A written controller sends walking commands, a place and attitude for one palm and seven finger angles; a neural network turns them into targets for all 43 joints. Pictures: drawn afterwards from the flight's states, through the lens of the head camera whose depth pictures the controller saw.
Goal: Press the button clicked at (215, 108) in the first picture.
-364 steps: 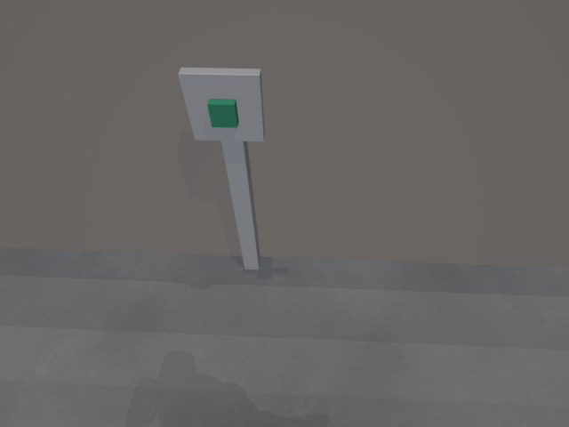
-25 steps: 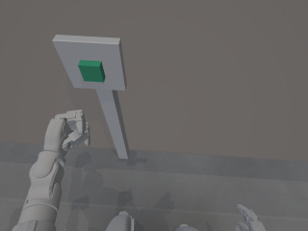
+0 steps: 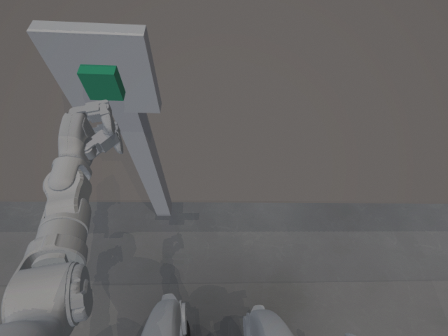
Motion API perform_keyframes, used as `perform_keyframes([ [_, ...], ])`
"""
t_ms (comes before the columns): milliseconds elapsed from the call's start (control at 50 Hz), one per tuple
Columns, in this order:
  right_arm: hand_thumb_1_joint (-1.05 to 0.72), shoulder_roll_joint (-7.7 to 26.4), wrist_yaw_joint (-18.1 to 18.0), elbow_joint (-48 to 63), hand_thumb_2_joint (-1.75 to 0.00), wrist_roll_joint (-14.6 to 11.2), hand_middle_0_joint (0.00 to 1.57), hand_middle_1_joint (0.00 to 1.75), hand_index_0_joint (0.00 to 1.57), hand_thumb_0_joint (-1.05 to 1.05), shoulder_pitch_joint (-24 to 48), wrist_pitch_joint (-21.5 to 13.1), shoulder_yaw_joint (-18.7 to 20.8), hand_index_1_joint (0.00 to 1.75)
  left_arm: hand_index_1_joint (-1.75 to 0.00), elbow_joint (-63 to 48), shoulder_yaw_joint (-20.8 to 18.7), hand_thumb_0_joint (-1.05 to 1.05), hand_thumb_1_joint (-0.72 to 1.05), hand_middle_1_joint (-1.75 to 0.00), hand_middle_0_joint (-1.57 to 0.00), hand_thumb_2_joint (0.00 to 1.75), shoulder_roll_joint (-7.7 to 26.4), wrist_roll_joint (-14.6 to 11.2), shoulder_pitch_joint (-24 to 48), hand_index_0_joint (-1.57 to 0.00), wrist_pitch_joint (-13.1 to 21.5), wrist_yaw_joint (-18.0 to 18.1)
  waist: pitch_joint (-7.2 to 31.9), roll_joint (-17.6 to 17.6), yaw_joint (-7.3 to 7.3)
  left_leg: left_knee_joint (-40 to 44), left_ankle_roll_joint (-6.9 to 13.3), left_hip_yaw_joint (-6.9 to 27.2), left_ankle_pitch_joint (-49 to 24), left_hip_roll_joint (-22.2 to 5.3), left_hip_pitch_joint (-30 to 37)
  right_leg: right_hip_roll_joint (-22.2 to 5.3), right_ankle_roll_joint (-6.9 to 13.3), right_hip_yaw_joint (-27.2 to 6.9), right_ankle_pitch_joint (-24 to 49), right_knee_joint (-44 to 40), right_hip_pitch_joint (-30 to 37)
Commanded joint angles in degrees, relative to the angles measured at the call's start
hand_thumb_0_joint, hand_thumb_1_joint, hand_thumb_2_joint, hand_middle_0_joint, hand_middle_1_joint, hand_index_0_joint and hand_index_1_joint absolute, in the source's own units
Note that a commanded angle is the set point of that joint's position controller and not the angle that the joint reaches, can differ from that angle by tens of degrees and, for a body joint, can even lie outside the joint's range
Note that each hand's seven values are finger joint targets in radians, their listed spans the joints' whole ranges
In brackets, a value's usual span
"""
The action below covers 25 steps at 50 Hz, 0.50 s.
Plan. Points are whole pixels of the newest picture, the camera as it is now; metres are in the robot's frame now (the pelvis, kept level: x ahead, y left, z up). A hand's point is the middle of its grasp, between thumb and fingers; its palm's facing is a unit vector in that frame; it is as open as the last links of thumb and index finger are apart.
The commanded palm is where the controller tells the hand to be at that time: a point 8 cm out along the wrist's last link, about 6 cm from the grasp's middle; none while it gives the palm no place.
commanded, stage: aim a knuckle at the button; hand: left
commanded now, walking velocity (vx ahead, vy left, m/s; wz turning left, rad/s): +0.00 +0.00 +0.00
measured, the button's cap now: (103, 82) +0.55 +0.21 +0.10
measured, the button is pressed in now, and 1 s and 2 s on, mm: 0 0 9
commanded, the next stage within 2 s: press the button with the knuckle in 0.66 s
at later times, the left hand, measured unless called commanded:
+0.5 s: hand (112, 138) +0.45 +0.19 +0.06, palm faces +0.00 -1.00 -0.02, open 3.1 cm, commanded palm +0.42 +0.23 +0.07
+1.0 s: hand (117, 131) +0.46 +0.18 +0.07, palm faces -0.01 -1.00 -0.02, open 3.1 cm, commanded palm +0.44 +0.23 +0.07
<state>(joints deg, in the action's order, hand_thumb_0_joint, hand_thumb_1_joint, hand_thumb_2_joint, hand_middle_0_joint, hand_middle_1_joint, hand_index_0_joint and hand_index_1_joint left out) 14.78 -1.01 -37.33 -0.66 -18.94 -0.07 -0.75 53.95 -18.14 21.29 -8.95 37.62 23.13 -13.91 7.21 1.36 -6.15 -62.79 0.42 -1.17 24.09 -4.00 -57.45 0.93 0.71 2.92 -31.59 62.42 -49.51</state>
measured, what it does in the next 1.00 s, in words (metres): stands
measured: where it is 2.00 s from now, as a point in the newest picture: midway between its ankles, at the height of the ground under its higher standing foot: outside the picture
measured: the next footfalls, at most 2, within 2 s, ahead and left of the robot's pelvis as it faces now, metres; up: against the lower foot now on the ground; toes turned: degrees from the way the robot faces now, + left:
none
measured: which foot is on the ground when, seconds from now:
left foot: down 0.00-1.00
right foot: down 0.00-1.00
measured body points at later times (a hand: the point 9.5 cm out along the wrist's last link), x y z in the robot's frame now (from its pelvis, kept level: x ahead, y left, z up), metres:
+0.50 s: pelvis +0.01 +0.00 +0.00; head +0.10 +0.02 +0.44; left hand +0.44 +0.24 +0.07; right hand +0.08 -0.26 -0.11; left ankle +0.05 +0.12 -0.66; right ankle -0.02 -0.12 -0.66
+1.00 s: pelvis +0.00 +0.00 +0.00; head +0.10 +0.01 +0.44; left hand +0.45 +0.23 +0.07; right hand +0.05 -0.26 -0.12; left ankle +0.05 +0.12 -0.66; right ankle -0.02 -0.12 -0.66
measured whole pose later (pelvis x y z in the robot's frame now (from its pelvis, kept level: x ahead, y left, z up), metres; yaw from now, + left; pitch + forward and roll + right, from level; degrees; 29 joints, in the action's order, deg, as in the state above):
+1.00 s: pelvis +0.00 +0.00 +0.00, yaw +0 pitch +19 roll -2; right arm 14.3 -0.2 -36.6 -0.8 -19.0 3.5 -0.9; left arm 57.8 -17.0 21.3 -8.2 39.8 24.5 -12.7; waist 7.8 1.8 -6.1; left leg -63.0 0.4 -0.7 24.3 -4.0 -57.5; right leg 1.1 0.7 3.2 -31.6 62.1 -49.2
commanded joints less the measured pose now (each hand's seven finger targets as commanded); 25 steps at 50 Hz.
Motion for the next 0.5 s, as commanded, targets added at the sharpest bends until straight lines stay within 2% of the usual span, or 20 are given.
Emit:
perform_keyframes([
  [0,-0.9,9.29,-0.04,5.59,-0.9,0.39,0.2,0.3,0.2,0.0,-5.51,-0.58,3.65,0.3,-1.5,-10.18,-3.07,0.0,0.9,-1.5,-1.3,0.9,12.78,-0.15,19.7,-1.3,4.08,-0.36,26.81,3.94,0.86,5.13,1.26,3.06,-17.69,2.44,25.82,1.91,0.56,-1.53,21.58,-8.79,3.1],
  [20,-0.9,9.33,0.11,5.87,-0.9,0.27,0.2,0.3,0.2,0.0,-5.6,-0.15,3.74,0.3,-1.5,-10.51,-3.53,0.0,0.9,-1.5,-1.3,0.9,13.24,0.0,18.07,-1.3,3.86,-0.37,27.09,4.87,1.48,5.46,1.03,3.02,-19.04,2.21,27.02,1.9,0.65,-1.3,22.48,-8.8,2.99],
  [40,-0.9,9.0,0.4,6.26,-0.9,0.22,0.2,0.3,0.2,0.0,-5.54,0.19,3.67,0.3,-1.5,-10.72,-1.63,0.0,0.9,-1.5,-1.3,0.9,10.85,-0.18,17.52,-1.3,3.4,-0.56,26.83,4.63,0.98,5.57,1.12,2.87,-19.24,2.29,27.18,2.07,0.52,-1.19,22.94,-9.08,2.97],
  [100,-0.9,9.22,0.49,6.68,-0.9,0.19,0.2,0.3,0.2,0.0,-5.93,1.06,3.9,0.3,-1.5,-11.02,-2.44,0.0,0.9,-1.5,-1.3,0.9,11.35,-0.59,16.34,-1.3,2.75,-0.47,24.87,1.05,0.64,5.74,1.49,2.56,-18.35,2.34,24.84,2.27,0.32,-1.21,23.42,-9.62,4.28],
  [120,-0.9,9.35,0.41,6.76,-0.9,0.0,0.2,0.3,0.2,0.0,-5.89,1.33,3.95,0.3,-1.5,-11.68,-3.12,0.0,0.9,-1.5,-1.3,0.9,12.38,-0.64,16.64,-1.3,2.82,-0.28,24.55,0.89,0.78,5.88,1.48,2.35,-17.87,2.33,24.35,2.23,0.2,-1.42,23.42,-9.79,4.51],
  [140,-0.9,9.02,0.43,6.94,-0.9,-0.04,0.2,0.3,0.2,0.0,-5.72,1.41,3.94,0.3,-1.5,-13.07,-2.19,0.0,0.9,-1.5,-1.3,0.9,10.93,-0.96,17.37,-1.3,3.02,-0.15,24.52,0.63,0.32,6.08,1.59,2.27,-17.61,2.41,24.52,2.26,0.04,-1.42,23.58,-10.04,4.87],
  [160,-0.9,9.2,0.36,6.97,-0.9,-0.1,0.2,0.3,0.2,0.0,-5.83,1.54,4.03,0.3,-1.5,-13.53,-3.59,0.0,0.9,-1.5,-1.3,0.9,12.5,-0.94,16.68,-1.3,3.31,0.23,23.95,0.69,0.99,6.43,1.42,2.33,-17.18,2.34,24.64,2.34,0.19,-1.32,22.89,-10.24,5.04],
  [180,-0.9,8.84,0.39,7.22,-0.9,-0.14,0.2,0.3,0.2,0.0,-5.32,1.54,3.89,0.3,-1.5,-15.25,-1.87,0.0,0.9,-1.5,-1.3,0.9,10.84,-0.88,17.96,-1.3,3.83,0.37,23.81,2.3,0.41,6.5,1.45,2.23,-16.64,2.45,25.21,2.32,0.16,-1.41,22.32,-10.35,4.4],
  [200,-0.9,8.74,0.34,7.02,-0.9,-0.05,0.2,0.3,0.2,0.0,-5.33,1.41,3.83,0.3,-1.5,-16.91,-1.88,0.0,0.9,-1.5,-1.3,0.9,11.04,-0.8,20.05,-1.3,4.6,0.9,24.21,3.77,0.31,6.33,1.39,2.55,-17.46,2.35,26.46,2.31,0.43,-1.36,22.44,-10.04,3.85],
  [260,-0.9,8.89,0.2,6.39,-0.9,0.09,0.2,0.3,0.2,0.0,-5.63,1.45,3.95,0.3,-1.5,-15.25,-3.13,0.0,0.9,-1.5,-1.3,0.9,12.13,-0.39,18.17,-1.3,5.25,1.78,23.59,2.23,0.37,6.32,1.35,2.55,-16.52,2.31,26.18,2.37,0.22,-1.53,21.72,-10.44,3.9],
  [280,-0.9,8.76,0.11,6.21,-0.9,0.0,0.2,0.3,0.2,0.0,-5.48,1.47,3.82,0.3,-1.5,-14.94,-2.31,0.0,0.9,-1.5,-1.3,0.9,11.63,-0.21,19.08,-1.3,5.38,1.65,22.69,2.19,-0.26,6.29,1.44,2.41,-16.22,2.34,25.73,2.3,0.11,-1.62,21.87,-10.53,3.81],
  [300,-0.9,8.9,0.12,5.95,-0.9,0.16,0.2,0.3,0.2,0.0,-5.83,1.45,3.74,0.3,-1.5,-14.22,-2.99,0.0,0.9,-1.5,-1.3,0.9,12.54,-0.04,19.21,-1.3,5.56,1.7,22.54,1.92,-0.03,6.18,1.45,2.63,-16.5,2.36,25.31,2.3,0.25,-1.58,22.08,-10.27,4.06],
  [340,-0.9,8.68,0.26,6.32,-0.9,-0.06,0.2,0.3,0.2,0.0,-5.18,1.61,3.65,0.3,-1.5,-14.15,-1.3,0.0,0.9,-1.5,-1.3,0.9,11.04,0.27,18.51,-1.3,5.44,1.25,22.77,4.64,0.11,6.41,1.17,2.59,-16.19,2.41,26.75,2.23,0.35,-1.49,21.36,-10.36,2.95],
  [400,-0.9,8.93,0.21,6.11,-0.9,-0.05,0.2,0.3,0.2,0.0,-5.21,1.85,3.58,0.3,-1.5,-10.37,-0.78,0.0,0.9,-1.5,-1.3,0.9,10.42,-0.03,18.6,-1.3,4.55,0.37,20.71,2.14,-0.73,6.26,1.43,2.9,-14.93,2.4,25.51,2.36,0.38,-1.32,20.24,-10.79,2.08],
  [420,-0.9,9.12,0.15,6.18,-0.9,-0.1,0.2,0.3,0.2,0.0,-4.93,1.94,3.57,0.3,-1.5,-11.34,-1.55,0.0,0.9,-1.5,-1.3,0.9,11.71,-0.1,19.51,-1.3,4.72,0.2,21.76,3.39,-0.22,6.31,1.25,2.94,-15.27,2.31,25.95,2.18,0.41,-1.32,20.38,-10.49,2.13],
  [460,-0.9,8.74,0.2,6.46,-0.9,-0.13,0.2,0.3,0.2,0.0,-4.44,1.83,3.56,0.3,-1.5,-12.48,0.85,0.0,0.9,-1.5,-1.3,0.9,8.6,-0.64,20.7,-1.3,4.63,-0.29,22.93,4.36,-0.66,6.07,1.23,3.14,-16.4,2.35,27.89,2.22,0.5,-1.1,20.84,-10.41,1.31],
  [480,-0.9,8.79,0.24,6.49,-0.9,-0.13,0.2,0.3,0.2,0.0,-4.43,1.83,3.68,0.3,-1.5,-12.4,0.89,0.0,0.9,-1.5,-1.3,0.9,8.3,-0.85,20.13,-1.3,4.64,-0.44,23.19,4.37,-0.45,6.1,1.1,3.33,-16.8,2.27,28.62,2.31,0.57,-0.84,20.83,-10.4,1.13],
])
